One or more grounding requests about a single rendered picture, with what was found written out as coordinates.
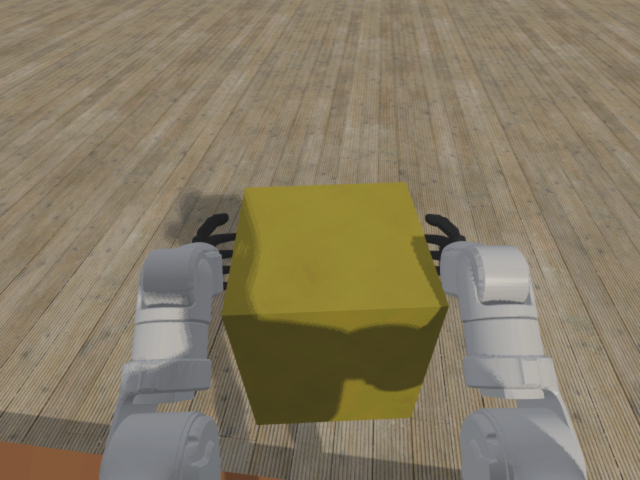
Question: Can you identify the robot left upper arm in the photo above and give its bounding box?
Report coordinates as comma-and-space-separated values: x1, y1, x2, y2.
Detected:
101, 411, 221, 480

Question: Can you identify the right robot hand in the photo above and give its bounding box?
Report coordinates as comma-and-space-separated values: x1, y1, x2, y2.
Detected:
424, 214, 466, 285

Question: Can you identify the left robot hand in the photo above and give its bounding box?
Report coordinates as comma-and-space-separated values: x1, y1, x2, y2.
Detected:
192, 213, 236, 291

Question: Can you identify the robot right upper arm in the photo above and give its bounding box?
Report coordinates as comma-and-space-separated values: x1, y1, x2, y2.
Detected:
460, 408, 586, 480

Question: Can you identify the robot left forearm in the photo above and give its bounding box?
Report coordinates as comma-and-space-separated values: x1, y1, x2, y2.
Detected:
99, 242, 223, 480

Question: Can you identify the robot right forearm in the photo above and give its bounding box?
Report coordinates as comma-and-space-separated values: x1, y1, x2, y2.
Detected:
440, 241, 587, 480

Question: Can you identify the carton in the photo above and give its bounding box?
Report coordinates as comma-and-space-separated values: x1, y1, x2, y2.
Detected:
221, 182, 449, 425

